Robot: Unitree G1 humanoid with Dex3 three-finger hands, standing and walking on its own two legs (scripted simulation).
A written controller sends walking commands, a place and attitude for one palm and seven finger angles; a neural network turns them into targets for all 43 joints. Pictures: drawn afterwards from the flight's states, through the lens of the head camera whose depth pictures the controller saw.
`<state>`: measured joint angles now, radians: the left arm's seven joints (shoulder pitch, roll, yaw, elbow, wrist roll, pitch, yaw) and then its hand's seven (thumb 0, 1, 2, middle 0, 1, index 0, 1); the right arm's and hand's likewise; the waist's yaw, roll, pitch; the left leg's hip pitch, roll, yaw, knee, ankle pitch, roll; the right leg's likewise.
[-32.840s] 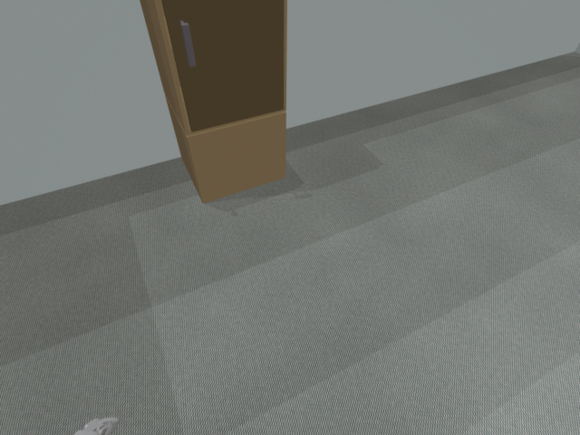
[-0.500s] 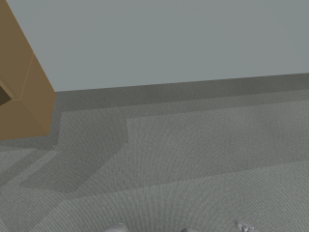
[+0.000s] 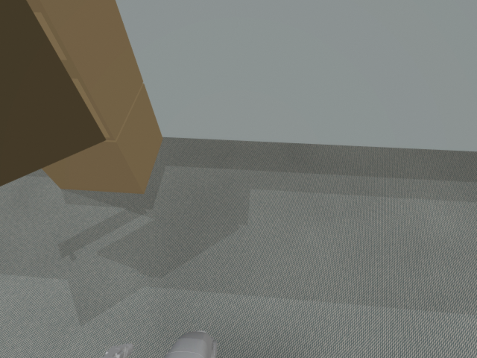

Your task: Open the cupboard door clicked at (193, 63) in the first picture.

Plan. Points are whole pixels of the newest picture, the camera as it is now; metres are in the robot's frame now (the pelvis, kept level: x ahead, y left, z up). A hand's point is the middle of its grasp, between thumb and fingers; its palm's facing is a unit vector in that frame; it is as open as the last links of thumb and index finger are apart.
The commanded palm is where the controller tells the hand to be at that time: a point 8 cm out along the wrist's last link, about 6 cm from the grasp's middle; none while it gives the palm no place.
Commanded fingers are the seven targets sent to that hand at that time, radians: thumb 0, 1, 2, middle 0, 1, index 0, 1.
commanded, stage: turn to face it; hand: left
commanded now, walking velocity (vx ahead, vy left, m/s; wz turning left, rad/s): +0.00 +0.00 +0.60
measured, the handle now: out of the picture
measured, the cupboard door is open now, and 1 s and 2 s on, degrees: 39 39 39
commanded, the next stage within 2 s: take the last steps up to it in 0.82 s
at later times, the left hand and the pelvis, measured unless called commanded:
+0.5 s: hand out of the picture +0.04 +0.26 -0.16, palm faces +0.31 -0.92 -0.25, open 7.4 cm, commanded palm none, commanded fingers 0.00 0.90 0.90 -0.20 -0.30 -0.20 -0.30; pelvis +0.01 +0.02 +0.00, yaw +17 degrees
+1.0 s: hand out of the picture -0.04 +0.16 -0.16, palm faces +0.51 -0.83 -0.23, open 7.4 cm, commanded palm none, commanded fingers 0.00 0.90 0.90 -0.20 -0.30 -0.20 -0.30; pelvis +0.03 -0.02 +0.00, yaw +29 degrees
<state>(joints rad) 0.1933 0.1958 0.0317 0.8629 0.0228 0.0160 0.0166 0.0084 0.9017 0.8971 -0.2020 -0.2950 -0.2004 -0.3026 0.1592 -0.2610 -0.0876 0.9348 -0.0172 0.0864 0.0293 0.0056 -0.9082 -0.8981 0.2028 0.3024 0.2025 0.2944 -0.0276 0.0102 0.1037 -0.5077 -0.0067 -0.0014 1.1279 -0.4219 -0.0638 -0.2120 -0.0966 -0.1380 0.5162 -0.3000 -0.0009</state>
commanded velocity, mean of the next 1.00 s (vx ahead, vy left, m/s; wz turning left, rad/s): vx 0.03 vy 0.02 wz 0.42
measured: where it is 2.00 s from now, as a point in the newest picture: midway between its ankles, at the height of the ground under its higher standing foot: (200, 350)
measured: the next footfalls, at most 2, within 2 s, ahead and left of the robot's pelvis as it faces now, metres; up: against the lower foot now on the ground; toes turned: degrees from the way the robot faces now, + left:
left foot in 0.20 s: +0.03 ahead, +0.14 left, +0.00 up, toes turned +13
right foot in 0.66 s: +0.09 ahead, -0.11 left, +0.00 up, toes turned +19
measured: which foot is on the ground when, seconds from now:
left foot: up 0.00-0.18, down 0.20-0.66, up 0.68-1.00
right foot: down 0.00-0.20, up 0.22-0.64, down 0.66-1.00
